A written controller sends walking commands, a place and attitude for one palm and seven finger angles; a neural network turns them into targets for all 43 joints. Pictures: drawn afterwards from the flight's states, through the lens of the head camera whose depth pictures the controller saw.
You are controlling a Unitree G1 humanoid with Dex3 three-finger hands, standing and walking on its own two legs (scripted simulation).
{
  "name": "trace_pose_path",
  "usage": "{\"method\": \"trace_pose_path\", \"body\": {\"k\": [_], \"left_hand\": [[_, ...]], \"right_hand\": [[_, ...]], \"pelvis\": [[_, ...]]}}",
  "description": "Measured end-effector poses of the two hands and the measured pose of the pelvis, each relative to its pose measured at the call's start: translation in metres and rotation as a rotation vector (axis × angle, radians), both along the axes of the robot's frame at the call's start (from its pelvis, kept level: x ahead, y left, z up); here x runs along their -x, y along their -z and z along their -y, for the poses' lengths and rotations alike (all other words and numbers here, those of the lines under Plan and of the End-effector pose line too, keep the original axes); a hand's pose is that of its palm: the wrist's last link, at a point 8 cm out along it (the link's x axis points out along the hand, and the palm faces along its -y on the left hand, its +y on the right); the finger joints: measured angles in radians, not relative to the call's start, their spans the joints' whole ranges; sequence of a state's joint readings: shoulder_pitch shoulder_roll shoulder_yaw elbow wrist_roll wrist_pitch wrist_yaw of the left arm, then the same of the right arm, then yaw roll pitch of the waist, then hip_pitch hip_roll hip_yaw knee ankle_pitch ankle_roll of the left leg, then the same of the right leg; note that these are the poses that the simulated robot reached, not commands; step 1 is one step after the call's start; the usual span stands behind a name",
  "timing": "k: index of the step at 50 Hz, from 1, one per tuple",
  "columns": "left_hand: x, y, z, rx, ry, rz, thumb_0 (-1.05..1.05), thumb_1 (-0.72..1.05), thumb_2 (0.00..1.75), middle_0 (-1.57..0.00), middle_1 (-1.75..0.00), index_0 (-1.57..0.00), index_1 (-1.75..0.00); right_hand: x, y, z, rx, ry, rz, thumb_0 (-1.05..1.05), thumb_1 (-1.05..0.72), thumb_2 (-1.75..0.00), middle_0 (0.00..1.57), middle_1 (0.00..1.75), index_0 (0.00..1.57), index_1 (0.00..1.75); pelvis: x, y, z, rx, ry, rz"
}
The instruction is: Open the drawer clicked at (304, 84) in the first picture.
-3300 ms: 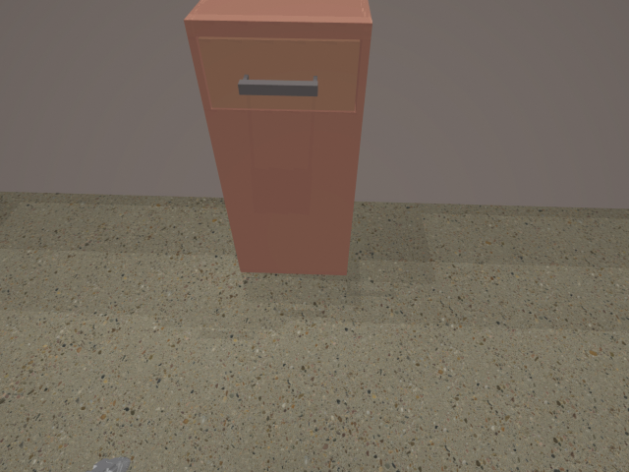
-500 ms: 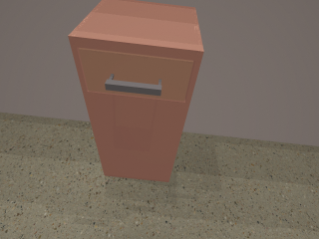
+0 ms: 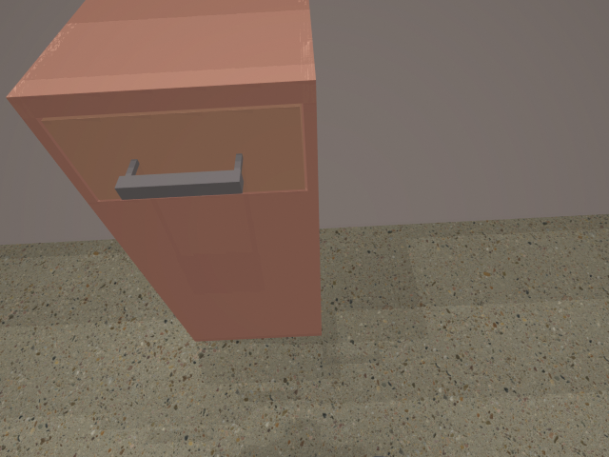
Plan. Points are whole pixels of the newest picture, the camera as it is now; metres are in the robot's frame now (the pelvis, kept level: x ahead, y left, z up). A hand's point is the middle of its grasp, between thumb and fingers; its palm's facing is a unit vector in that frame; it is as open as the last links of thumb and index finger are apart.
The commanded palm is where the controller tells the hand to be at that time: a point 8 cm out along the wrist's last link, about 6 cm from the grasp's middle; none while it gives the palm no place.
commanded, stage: come to a stop and stand still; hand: left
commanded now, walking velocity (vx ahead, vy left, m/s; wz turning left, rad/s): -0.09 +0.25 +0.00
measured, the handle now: (183, 173) +0.52 +0.22 +0.06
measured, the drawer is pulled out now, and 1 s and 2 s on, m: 0.00 0.00 0.00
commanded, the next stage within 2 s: look again from close up in 0.64 s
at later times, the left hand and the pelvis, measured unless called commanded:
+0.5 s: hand out of the picture -0.05 +0.22 -0.17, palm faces +0.11 -0.97 -0.21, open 7.4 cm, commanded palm none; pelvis -0.06 +0.03 +0.01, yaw +2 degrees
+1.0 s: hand out of the picture -0.01 +0.17 -0.17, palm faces +0.04 -0.97 -0.23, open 7.2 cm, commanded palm none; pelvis -0.02 +0.00 +0.00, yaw +1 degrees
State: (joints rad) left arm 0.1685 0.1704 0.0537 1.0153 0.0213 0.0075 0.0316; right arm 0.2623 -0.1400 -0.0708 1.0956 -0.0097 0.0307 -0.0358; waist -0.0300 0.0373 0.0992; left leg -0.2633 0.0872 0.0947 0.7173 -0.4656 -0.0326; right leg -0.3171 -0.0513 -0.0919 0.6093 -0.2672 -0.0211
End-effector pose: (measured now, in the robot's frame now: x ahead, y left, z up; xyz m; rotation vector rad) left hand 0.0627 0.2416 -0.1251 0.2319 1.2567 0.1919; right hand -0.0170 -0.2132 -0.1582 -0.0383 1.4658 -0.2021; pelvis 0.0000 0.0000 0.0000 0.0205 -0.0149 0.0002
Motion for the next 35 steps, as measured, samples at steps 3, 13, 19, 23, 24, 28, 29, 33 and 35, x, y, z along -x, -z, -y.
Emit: {"method": "trace_pose_path", "body": {"k": [3,13,19,23,24,28,29,33,35], "left_hand": [[-0.007,-0.009,0.012,-0.007,-0.004,0.042,0.01,0.91,0.90,-0.20,-0.30,-0.20,-0.30],[0.028,-0.018,0.016,0.004,-0.050,0.087,0.00,0.91,0.90,-0.20,-0.30,-0.20,-0.30],[0.079,-0.005,-0.009,0.028,-0.092,0.024,0.01,0.91,0.90,-0.20,-0.30,-0.20,-0.30],[0.112,0.011,-0.027,0.060,-0.117,-0.047,0.01,0.91,0.90,-0.20,-0.30,-0.20,-0.30],[0.119,0.011,-0.029,0.067,-0.121,-0.067,0.01,0.91,0.90,-0.20,-0.30,-0.20,-0.30],[0.138,0.007,-0.032,0.090,-0.131,-0.116,0.01,0.91,0.90,-0.20,-0.30,-0.20,-0.30],[0.142,0.006,-0.031,0.094,-0.131,-0.126,0.01,0.91,0.90,-0.20,-0.30,-0.20,-0.30],[0.149,0.005,-0.022,0.102,-0.109,-0.191,0.01,0.91,0.90,-0.20,-0.30,-0.20,-0.30],[0.145,0.005,-0.015,0.102,-0.089,-0.217,0.01,0.91,0.90,-0.20,-0.30,-0.20,-0.30]], "right_hand": [[-0.010,0.002,0.016,0.007,-0.016,0.015,0.00,-0.91,-0.90,0.20,0.30,0.20,0.30],[-0.043,-0.016,0.041,0.048,-0.117,0.151,0.00,-0.91,-0.90,0.19,0.30,0.20,0.30],[-0.039,-0.031,0.026,0.081,-0.160,0.213,0.00,-0.91,-0.90,0.19,0.30,0.19,0.30],[-0.012,-0.034,0.006,0.108,-0.156,0.212,0.00,-0.91,-0.90,0.19,0.30,0.20,0.30],[-0.002,-0.037,0.001,0.105,-0.154,0.194,0.00,-0.91,-0.90,0.19,0.30,0.20,0.30],[0.033,-0.042,-0.018,0.080,-0.146,0.100,0.00,-0.91,-0.90,0.19,0.30,0.20,0.30],[0.039,-0.042,-0.021,0.073,-0.140,0.079,0.00,-0.91,-0.90,0.19,0.30,0.20,0.30],[0.061,-0.039,-0.028,0.049,-0.094,0.019,0.00,-0.91,-0.90,0.20,0.30,0.20,0.30],[0.070,-0.036,-0.026,0.039,-0.069,-0.006,0.00,-0.91,-0.90,0.20,0.30,0.20,0.30]], "pelvis": [[0.005,-0.003,0.006,-0.009,-0.013,0.005],[0.035,-0.011,0.007,-0.025,-0.031,0.004],[0.051,-0.010,-0.008,-0.009,-0.028,-0.001],[0.059,-0.006,-0.023,0.023,-0.030,-0.001],[0.059,-0.009,-0.025,0.024,-0.031,-0.001],[0.057,-0.018,-0.028,0.036,-0.043,-0.016],[0.056,-0.019,-0.028,0.034,-0.041,-0.020],[0.051,-0.019,-0.025,0.015,-0.022,-0.035],[0.048,-0.017,-0.020,0.008,-0.016,-0.038]]}}
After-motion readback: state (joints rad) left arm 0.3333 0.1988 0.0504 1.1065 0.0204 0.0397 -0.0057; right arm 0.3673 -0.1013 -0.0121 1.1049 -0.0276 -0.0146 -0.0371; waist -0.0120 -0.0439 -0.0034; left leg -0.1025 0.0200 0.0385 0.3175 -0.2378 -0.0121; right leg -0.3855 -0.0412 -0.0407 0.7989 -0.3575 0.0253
